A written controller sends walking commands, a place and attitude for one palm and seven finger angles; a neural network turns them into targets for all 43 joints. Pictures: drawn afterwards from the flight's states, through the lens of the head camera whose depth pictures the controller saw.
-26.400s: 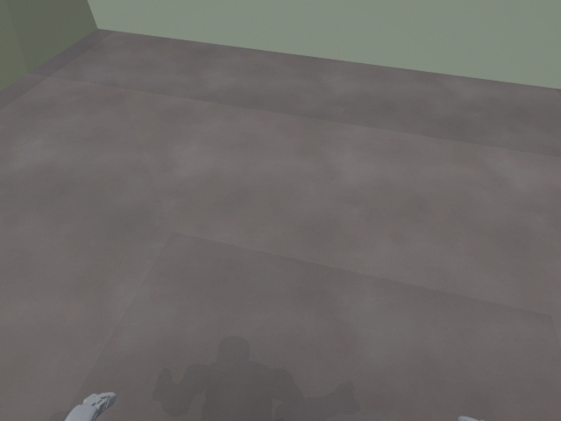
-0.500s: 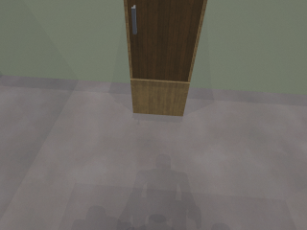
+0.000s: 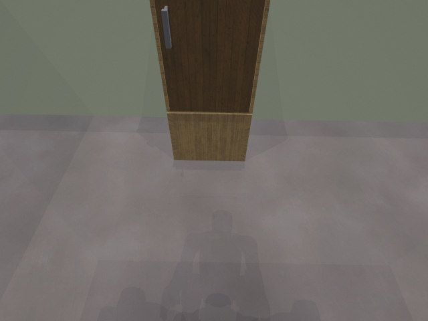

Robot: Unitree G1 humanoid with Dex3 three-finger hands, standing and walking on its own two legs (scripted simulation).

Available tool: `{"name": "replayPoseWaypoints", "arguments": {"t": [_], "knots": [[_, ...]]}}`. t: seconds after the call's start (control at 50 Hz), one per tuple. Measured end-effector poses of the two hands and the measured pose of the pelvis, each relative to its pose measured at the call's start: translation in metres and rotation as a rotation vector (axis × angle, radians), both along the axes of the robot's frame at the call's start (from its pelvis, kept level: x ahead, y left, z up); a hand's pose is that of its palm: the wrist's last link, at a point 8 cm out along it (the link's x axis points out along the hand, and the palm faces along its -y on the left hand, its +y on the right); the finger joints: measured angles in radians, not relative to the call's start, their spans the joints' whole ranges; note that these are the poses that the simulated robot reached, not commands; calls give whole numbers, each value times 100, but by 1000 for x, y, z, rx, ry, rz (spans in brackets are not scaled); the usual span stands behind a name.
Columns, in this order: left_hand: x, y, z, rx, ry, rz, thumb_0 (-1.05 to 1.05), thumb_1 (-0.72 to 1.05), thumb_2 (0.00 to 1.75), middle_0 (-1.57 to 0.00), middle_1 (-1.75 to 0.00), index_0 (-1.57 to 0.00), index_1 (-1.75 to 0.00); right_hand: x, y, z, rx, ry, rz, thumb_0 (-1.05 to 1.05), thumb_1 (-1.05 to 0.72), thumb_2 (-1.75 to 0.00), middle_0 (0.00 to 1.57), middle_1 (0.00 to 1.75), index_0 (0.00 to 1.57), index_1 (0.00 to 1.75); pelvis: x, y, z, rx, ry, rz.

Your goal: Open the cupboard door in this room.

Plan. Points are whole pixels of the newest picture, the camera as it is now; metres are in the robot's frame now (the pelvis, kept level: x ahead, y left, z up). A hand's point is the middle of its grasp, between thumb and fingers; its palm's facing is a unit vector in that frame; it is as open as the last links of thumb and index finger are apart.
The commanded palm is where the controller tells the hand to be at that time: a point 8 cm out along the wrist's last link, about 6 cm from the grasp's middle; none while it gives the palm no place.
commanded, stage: stand and wait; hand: left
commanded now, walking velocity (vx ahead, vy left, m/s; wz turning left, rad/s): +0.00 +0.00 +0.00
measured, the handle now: (167, 27) +1.09 +0.25 +0.06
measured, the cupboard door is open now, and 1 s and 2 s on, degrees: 0 0 0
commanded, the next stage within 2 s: look at it before walking up in 0.10 s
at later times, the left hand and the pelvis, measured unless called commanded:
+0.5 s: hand out of the picture -0.02 +0.15 -0.18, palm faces +0.05 -0.98 -0.17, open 7.3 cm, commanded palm none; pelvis +0.00 -0.01 +0.00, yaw +0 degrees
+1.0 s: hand out of the picture +0.00 +0.17 -0.18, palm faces +0.05 -0.98 -0.21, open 7.4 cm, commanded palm none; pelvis +0.00 -0.01 +0.00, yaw +1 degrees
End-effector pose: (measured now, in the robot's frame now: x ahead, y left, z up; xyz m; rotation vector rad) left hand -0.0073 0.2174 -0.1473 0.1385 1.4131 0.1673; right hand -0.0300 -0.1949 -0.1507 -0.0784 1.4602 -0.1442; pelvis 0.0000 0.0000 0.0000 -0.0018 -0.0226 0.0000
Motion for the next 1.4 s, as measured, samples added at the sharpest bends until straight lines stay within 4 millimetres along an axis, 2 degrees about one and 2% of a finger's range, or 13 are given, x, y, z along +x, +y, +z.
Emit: {"name": "replayPoseWaypoints", "arguments": {"t": [0.12, 0.52, 0.92, 1.1, 1.16, 1.24, 1.28, 1.32, 1.4], "knots": [[2, -1, 1, 3, 3, 5, 1, 92, 90, -20, -30, -20, -30, 5, -3, -1, -5, 0, 2, 0, -90, -90, 20, 30, 20, 30, 4, -1, 0, 0, 2, 1], [-13, -17, -2, -31, 29, 18, 1, 91, 90, -20, -30, -20, -30, 16, -22, 2, -38, -31, 16, 0, -91, -90, 19, 30, 20, 30, 2, -7, 0, -1, -8, 1], [2, 3, 4, 22, -23, -4, 1, 91, 90, -20, -30, -20, -30, 12, -40, 5, -65, -35, 23, 0, -90, -90, 20, 30, 20, 30, -4, -10, 1, 0, -7, 3], [3, 2, -11, -14, -19, 62, 0, 91, 90, -20, -30, -20, -30, 17, -32, -2, -54, 17, 42, 0, -91, -90, 19, 30, 20, 30, 21, -6, -10, -23, 14, 42], [-4, 4, -18, -36, 0, 110, 0, 91, 90, -20, -30, -20, -30, 31, -24, 0, -58, 39, 73, 0, -91, -90, 19, 30, 20, 30, 33, 2, -14, -41, 19, 74], [-12, 11, -28, -73, 88, 138, 0, 91, 90, -20, -30, -20, -30, 62, -9, 2, -78, -9, 77, 0, -91, -90, 19, 30, 20, 30, 55, 18, -19, -29, 20, 73], [-3, 15, -25, -83, 134, 119, 1, 91, 90, -20, -30, -20, -30, 71, -1, 4, -86, -32, 54, 0, -91, -90, 19, 30, 20, 30, 68, 26, -16, -30, 21, 66], [19, 22, -18, -83, 132, 105, 1, 91, 90, -20, -30, -20, -30, 74, 8, 8, -82, -17, 37, 0, -91, -90, 19, 30, 20, 30, 82, 32, -11, -37, 26, 74], [86, 36, -10, -64, 36, 83, 1, 91, 90, -20, -30, -20, -30, 72, 27, 15, -49, 74, 30, 0, -91, -90, 19, 30, 20, 30, 110, 36, -4, -40, 31, 86]]}}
